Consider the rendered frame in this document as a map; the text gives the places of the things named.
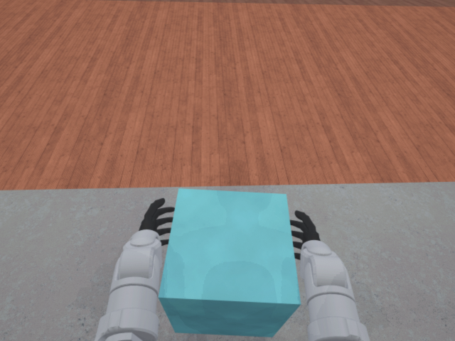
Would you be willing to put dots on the robot left hand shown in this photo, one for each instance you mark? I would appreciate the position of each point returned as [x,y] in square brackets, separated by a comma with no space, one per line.
[151,222]

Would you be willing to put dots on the robot left forearm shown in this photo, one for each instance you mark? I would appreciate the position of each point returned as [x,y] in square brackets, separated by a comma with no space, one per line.
[131,310]

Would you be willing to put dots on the robot right hand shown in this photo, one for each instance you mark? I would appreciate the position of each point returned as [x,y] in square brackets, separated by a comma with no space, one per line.
[308,231]

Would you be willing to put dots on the carton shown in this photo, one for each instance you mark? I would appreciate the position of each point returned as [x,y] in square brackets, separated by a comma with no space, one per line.
[230,267]

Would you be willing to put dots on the robot right forearm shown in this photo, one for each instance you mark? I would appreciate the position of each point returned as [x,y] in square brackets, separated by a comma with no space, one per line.
[329,295]

